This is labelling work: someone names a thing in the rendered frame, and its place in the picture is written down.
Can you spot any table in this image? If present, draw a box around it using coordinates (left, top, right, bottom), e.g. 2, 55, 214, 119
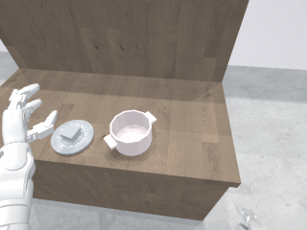
0, 0, 249, 221

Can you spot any pot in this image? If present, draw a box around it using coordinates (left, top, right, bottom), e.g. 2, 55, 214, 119
104, 110, 157, 156

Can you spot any robot left forearm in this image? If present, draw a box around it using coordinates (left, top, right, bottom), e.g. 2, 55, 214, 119
0, 142, 35, 230

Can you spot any knob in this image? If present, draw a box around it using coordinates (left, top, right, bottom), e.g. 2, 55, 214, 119
60, 124, 81, 141

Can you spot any lid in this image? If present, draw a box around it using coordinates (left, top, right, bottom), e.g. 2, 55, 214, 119
51, 120, 94, 155

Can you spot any right robot hand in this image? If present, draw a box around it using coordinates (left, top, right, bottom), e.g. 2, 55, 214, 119
235, 205, 266, 230

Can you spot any left robot hand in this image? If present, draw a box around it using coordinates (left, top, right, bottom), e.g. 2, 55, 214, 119
2, 83, 58, 146

